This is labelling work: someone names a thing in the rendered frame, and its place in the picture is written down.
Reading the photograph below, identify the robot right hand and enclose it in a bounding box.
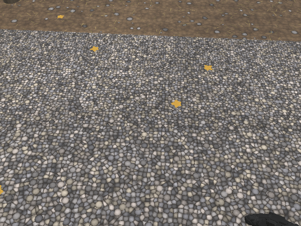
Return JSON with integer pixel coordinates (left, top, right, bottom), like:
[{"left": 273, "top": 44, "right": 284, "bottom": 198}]
[{"left": 245, "top": 212, "right": 299, "bottom": 226}]

